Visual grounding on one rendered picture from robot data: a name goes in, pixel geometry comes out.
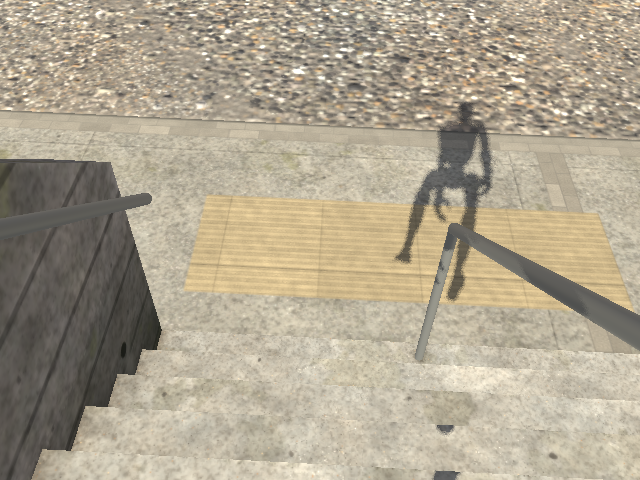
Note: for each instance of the stairs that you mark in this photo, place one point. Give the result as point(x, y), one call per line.
point(226, 406)

